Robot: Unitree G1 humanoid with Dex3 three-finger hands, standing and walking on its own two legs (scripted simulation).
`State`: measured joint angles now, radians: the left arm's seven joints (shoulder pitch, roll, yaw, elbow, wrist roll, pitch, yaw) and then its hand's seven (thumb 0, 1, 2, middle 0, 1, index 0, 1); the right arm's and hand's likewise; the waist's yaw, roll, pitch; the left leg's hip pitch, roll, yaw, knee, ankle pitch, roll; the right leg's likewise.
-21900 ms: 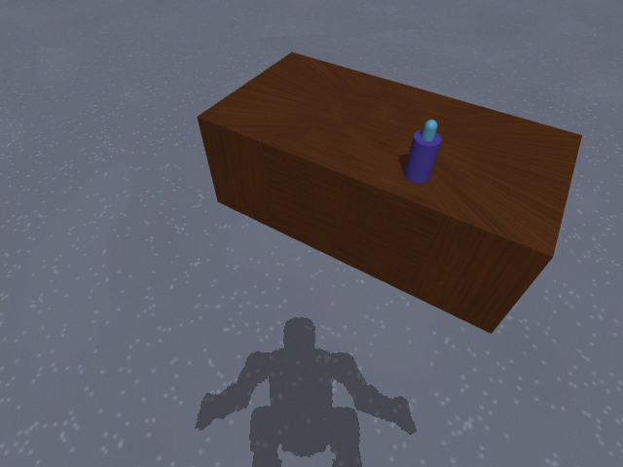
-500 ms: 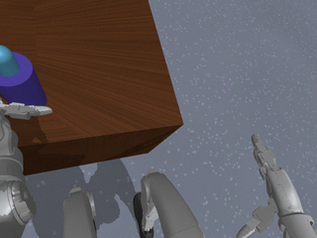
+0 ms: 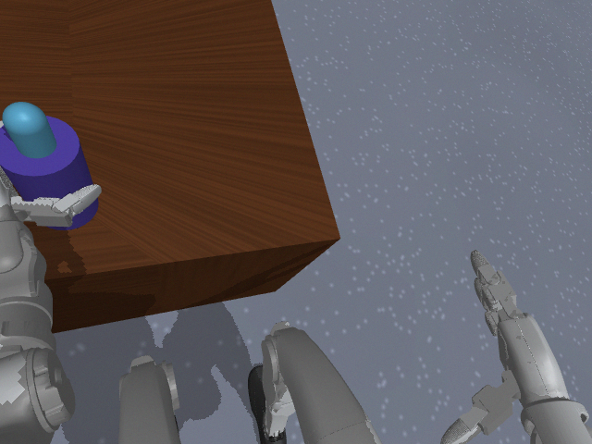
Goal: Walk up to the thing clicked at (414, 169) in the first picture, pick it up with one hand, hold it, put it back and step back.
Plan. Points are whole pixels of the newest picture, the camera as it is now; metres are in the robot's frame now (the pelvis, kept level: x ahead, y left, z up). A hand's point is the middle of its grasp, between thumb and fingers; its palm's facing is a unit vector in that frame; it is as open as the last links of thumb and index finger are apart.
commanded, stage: settle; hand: left
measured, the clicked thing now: (47, 166) +0.50 +0.20 -0.04
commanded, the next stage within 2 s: lift in 0.78 s
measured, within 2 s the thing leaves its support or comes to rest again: leaves its support in 0.12 s
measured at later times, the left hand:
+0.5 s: hand (42, 158) +0.49 +0.20 +0.00, palm faces +0.22 -0.98 -0.03, open 10.9 cm
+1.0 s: hand (37, 162) +0.47 +0.20 +0.02, palm faces +0.20 -0.98 -0.03, open 11.0 cm
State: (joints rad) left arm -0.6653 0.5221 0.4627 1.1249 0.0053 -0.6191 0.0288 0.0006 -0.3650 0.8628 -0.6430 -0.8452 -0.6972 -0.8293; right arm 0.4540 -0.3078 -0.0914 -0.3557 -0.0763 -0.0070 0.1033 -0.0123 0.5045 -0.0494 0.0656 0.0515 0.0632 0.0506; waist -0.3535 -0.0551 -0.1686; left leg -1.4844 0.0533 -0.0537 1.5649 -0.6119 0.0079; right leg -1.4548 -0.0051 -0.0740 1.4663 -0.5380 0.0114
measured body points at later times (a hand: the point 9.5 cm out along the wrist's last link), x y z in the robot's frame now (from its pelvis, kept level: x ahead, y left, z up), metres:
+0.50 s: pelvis +0.01 +0.00 +0.03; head +0.16 +0.06 +0.45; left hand +0.47 +0.25 +0.00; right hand +0.18 -0.26 +0.09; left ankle +0.05 +0.11 -0.56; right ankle +0.07 -0.13 -0.56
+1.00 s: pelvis +0.01 +0.00 +0.05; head +0.16 +0.06 +0.47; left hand +0.46 +0.25 +0.02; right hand +0.19 -0.27 +0.09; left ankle +0.05 +0.11 -0.56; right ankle +0.07 -0.13 -0.56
